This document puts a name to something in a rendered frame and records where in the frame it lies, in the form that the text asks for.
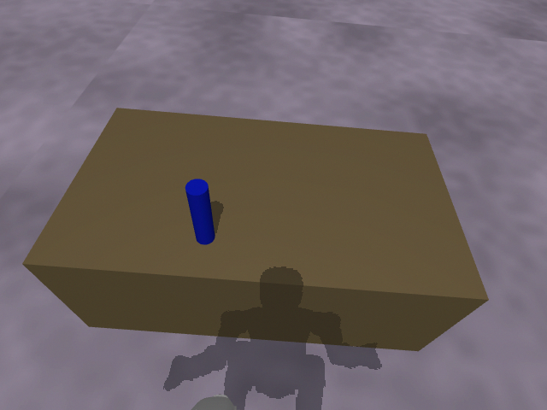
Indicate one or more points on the can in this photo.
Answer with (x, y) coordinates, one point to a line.
(197, 191)

